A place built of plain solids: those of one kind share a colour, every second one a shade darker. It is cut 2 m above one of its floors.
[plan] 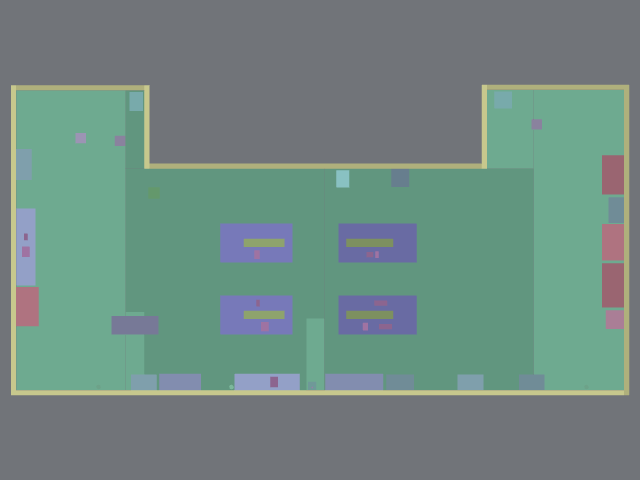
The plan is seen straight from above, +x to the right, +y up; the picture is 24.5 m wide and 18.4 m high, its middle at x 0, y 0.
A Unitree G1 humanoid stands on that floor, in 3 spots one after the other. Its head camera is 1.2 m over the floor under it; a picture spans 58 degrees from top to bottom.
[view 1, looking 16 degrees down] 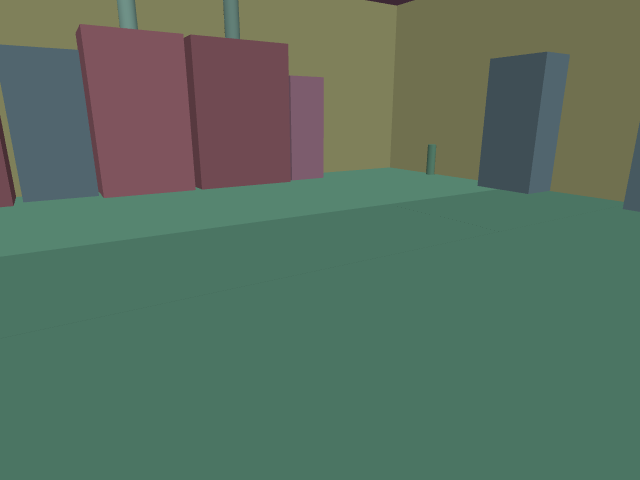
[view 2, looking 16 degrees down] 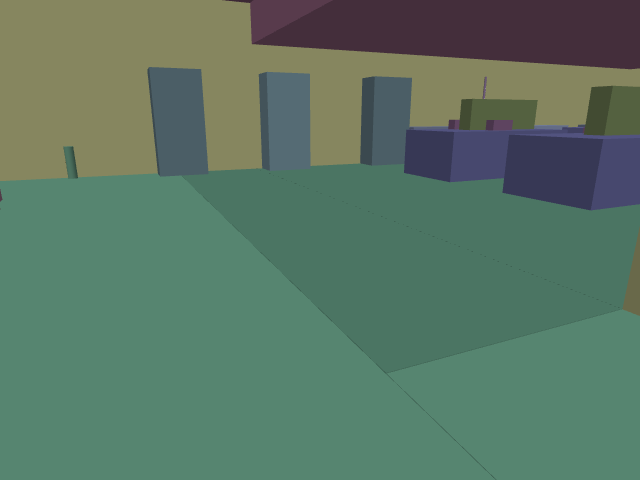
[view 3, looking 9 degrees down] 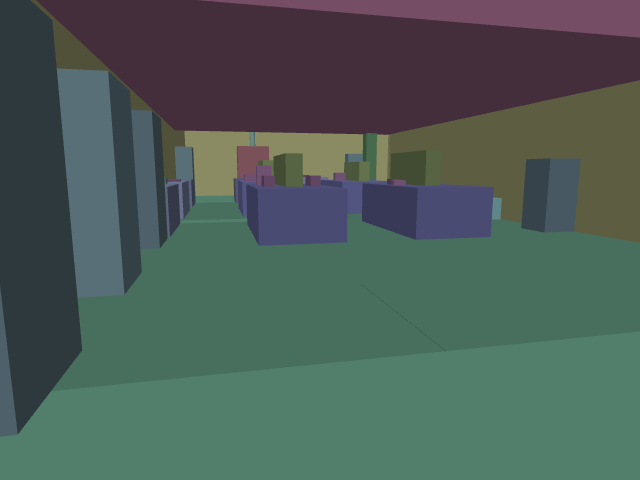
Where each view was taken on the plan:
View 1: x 3.60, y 1.27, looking -32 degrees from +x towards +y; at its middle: floor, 4.35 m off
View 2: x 9.23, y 4.29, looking -114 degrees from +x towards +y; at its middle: floor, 4.36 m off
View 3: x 10.70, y -4.21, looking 167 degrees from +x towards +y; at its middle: island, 7.27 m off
